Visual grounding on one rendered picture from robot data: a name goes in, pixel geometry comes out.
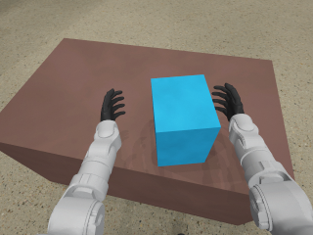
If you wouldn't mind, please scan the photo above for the robot right upper arm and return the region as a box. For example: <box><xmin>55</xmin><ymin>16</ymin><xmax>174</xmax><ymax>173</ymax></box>
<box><xmin>248</xmin><ymin>180</ymin><xmax>313</xmax><ymax>235</ymax></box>

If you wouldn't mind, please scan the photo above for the right robot forearm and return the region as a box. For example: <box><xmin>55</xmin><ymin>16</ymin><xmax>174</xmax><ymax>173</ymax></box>
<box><xmin>228</xmin><ymin>114</ymin><xmax>313</xmax><ymax>219</ymax></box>

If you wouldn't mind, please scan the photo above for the left robot forearm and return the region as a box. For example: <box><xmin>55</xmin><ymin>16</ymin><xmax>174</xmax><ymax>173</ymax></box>
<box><xmin>47</xmin><ymin>119</ymin><xmax>122</xmax><ymax>233</ymax></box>

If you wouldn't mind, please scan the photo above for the right robot hand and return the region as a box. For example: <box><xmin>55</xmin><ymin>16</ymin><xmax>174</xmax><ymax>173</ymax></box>
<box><xmin>211</xmin><ymin>82</ymin><xmax>245</xmax><ymax>122</ymax></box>

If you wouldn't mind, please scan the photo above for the robot left upper arm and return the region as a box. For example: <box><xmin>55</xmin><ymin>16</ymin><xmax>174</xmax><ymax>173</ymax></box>
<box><xmin>35</xmin><ymin>196</ymin><xmax>105</xmax><ymax>235</ymax></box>

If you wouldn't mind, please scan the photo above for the carton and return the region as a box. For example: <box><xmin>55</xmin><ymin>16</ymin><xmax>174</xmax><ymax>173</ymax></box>
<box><xmin>151</xmin><ymin>74</ymin><xmax>221</xmax><ymax>166</ymax></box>

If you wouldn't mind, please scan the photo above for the pedestal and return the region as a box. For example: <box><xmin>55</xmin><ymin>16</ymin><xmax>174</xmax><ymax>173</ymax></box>
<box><xmin>0</xmin><ymin>38</ymin><xmax>295</xmax><ymax>226</ymax></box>

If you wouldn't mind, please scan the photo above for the left robot hand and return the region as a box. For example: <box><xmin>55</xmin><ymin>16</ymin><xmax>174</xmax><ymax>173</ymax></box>
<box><xmin>100</xmin><ymin>89</ymin><xmax>126</xmax><ymax>121</ymax></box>

